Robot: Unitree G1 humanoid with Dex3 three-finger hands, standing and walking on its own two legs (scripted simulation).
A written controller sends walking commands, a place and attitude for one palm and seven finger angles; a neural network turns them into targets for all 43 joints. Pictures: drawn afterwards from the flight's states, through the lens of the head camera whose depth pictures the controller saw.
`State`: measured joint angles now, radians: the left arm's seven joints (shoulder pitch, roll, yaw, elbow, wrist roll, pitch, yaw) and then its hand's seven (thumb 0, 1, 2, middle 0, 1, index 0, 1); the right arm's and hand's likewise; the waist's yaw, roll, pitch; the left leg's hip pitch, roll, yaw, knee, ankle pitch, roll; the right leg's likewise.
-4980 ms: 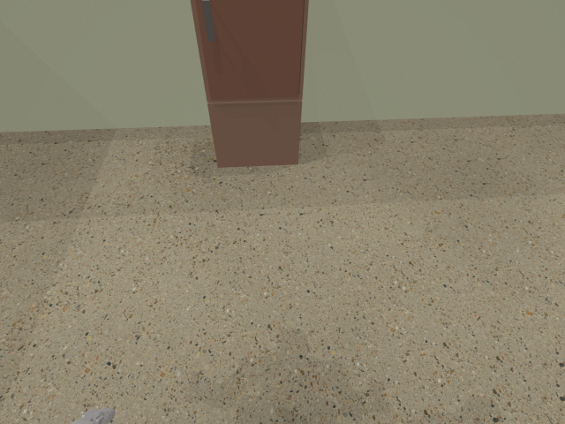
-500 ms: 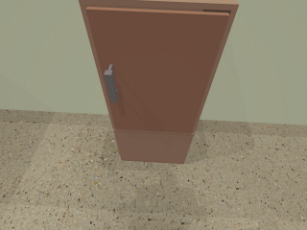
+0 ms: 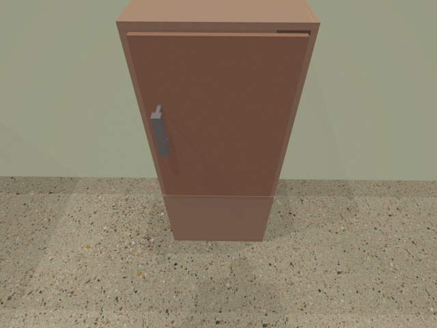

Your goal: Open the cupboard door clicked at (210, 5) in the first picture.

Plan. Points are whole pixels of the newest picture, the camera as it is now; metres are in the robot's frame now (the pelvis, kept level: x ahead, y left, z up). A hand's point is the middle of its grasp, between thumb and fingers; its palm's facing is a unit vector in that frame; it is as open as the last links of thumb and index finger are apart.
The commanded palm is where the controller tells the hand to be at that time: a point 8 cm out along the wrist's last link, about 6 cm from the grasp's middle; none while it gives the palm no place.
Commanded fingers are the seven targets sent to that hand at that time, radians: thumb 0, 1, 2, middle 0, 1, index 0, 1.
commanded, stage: come to a stop and stand still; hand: left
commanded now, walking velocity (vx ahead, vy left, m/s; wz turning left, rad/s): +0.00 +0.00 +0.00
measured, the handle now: (161, 130) +0.61 +0.20 -0.01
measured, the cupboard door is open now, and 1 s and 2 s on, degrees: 0 0 0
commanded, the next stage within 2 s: look again from close up in 0.20 s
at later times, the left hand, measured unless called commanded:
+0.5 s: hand out of the picture -0.01 +0.17 -0.19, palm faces +0.02 -0.98 -0.18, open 7.3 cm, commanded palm none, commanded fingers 0.00 0.90 0.90 -0.20 -0.30 -0.20 -0.30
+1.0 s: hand out of the picture -0.04 +0.18 -0.19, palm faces +0.05 -0.99 -0.16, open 7.4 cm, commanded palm none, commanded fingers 0.00 0.90 0.90 -0.20 -0.30 -0.20 -0.30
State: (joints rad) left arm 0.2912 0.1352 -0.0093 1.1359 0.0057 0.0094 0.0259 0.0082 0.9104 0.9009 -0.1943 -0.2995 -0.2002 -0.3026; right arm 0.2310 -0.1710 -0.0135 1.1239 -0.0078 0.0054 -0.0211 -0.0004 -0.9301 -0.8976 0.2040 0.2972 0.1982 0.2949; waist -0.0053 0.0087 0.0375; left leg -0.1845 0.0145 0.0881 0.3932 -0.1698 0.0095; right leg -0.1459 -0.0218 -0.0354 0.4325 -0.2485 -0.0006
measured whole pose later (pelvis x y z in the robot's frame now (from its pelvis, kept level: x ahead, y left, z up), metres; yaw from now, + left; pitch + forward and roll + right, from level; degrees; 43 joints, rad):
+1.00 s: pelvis -0.02 +0.01 -0.01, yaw +1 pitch -2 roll -1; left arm 0.38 0.17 0.00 1.05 0.02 0.00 0.02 0.01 0.91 0.90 -0.19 -0.30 -0.20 -0.30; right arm 0.29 -0.16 0.00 1.06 -0.02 -0.01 -0.01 0.01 -0.92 -0.90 0.20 0.30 0.20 0.29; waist 0.00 -0.03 -0.01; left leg -0.28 0.01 0.07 0.51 -0.21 0.03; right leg -0.21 -0.03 -0.05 0.51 -0.28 0.01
